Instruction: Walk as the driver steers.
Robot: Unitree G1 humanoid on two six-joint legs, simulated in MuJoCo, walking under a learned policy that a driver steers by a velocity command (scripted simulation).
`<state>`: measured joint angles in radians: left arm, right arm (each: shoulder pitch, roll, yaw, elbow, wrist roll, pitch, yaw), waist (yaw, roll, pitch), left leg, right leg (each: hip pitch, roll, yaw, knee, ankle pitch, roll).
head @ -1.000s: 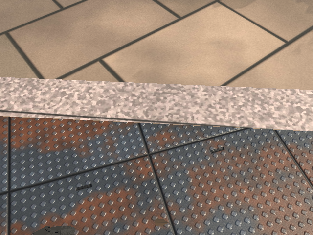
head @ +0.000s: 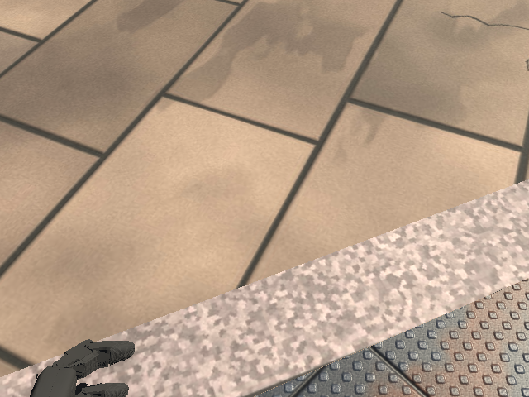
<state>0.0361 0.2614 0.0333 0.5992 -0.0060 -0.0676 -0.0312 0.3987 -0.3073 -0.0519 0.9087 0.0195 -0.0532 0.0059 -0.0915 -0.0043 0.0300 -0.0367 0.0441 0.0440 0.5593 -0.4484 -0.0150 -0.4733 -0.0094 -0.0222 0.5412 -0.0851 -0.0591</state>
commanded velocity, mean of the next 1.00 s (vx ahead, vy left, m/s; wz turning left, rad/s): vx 0.50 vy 0.00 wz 0.09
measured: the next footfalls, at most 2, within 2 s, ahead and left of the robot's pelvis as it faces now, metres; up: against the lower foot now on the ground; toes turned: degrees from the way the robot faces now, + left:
left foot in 0.50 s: +0.43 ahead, +0.14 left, +0.00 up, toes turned +2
right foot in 1.00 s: +0.72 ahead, -0.09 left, +0.00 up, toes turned +10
